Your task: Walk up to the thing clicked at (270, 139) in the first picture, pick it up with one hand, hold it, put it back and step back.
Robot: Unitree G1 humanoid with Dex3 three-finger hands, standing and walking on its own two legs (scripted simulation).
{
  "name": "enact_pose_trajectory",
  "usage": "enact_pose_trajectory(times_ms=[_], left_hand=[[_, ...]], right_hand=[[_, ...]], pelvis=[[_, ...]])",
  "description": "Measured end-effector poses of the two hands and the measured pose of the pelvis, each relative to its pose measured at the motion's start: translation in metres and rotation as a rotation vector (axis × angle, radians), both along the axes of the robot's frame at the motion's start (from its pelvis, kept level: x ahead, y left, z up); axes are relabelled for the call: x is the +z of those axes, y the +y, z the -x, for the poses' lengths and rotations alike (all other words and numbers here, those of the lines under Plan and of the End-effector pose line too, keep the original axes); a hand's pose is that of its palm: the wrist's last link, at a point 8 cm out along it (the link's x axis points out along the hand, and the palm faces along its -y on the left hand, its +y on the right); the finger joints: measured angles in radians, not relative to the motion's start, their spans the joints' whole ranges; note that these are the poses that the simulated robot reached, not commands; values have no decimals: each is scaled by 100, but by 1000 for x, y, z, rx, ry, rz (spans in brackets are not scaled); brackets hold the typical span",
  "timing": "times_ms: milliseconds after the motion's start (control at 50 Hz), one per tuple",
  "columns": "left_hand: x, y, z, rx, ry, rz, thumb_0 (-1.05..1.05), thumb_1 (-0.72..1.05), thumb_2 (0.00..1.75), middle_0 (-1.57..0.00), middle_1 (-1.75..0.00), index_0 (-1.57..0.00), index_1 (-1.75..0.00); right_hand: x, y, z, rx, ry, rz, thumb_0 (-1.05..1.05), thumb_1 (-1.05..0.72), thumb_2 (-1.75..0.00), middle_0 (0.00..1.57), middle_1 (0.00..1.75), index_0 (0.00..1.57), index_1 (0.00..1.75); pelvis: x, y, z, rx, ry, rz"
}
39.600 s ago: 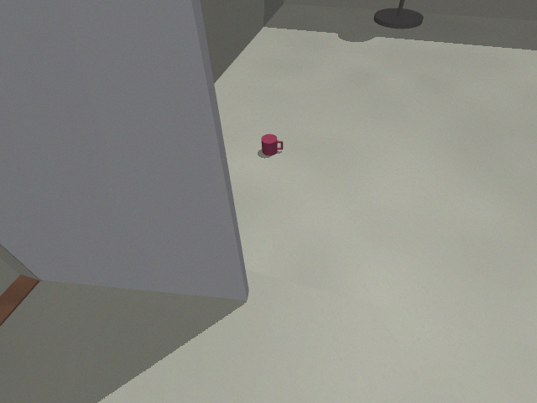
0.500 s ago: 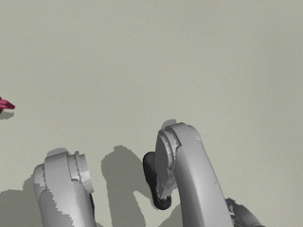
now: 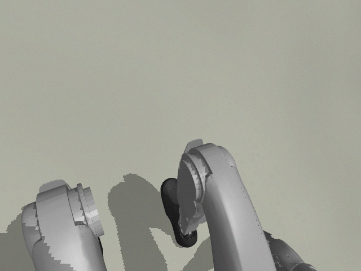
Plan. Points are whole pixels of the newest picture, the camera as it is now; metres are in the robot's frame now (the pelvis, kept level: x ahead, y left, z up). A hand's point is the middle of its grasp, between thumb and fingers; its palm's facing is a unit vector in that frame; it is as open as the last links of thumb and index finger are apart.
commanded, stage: rest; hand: left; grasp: from above
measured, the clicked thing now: out of the picture +0.44 +0.36 -0.26
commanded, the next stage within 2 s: open in 0.08 s
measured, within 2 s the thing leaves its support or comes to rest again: rests again in 1.60 s
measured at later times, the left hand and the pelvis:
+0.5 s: hand out of the picture +0.44 +0.37 -0.22, palm faces -0.45 -0.14 -0.88, open 12.4 cm; pelvis +0.00 +0.00 +0.00, yaw -1 degrees
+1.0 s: hand out of the picture +0.44 +0.38 -0.22, palm faces -0.47 -0.15 -0.87, open 13.3 cm; pelvis -0.01 +0.00 +0.00, yaw -1 degrees
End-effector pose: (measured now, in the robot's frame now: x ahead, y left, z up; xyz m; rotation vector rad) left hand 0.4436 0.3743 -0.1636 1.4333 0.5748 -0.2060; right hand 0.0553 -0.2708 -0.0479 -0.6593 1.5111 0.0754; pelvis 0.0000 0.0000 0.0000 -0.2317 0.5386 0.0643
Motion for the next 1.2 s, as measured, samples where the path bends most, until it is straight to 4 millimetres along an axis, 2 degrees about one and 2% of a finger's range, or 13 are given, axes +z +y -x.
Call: enact_pose_trajectory(times_ms=[280, 400, 560, 700, 1200], left_hand=[[-1, 0, 1, 0, -2, -4, 0, -27, 80, -41, -94, -47, -91], [-2, 0, 2, 7, -4, -12, 0, -29, 90, -34, -101, -38, -98], [1, 3, 0, 23, -12, -23, 0, -41, 102, -19, -111, -22, -108], [2, 5, -3, 29, 2, -26, 0, -47, 109, -13, -116, -15, -114], [3, 5, 0, -1, -14, -8, 1, -48, 103, -8, -117, -12, -114]], right_hand=[[1, 6, -1, 34, -31, -10, 0, -89, -89, 20, 30, 20, 30], [0, 9, 3, 36, -30, -20, 0, -89, -89, 20, 30, 20, 30], [0, 9, 8, 34, -25, -24, 0, -88, -89, 21, 31, 21, 30], [1, 8, 9, 34, -26, -24, 0, -89, -89, 21, 31, 20, 30], [6, 11, 3, 60, -29, -14, 0, -88, -89, 20, 30, 20, 30]], pelvis=[[-3, 2, 3, -6, -25, 10], [-4, 2, 4, -9, -31, 12], [-5, 1, 5, -10, -33, 11], [-4, 2, 5, -12, -33, 16], [-1, 3, 6, -13, -39, 25]])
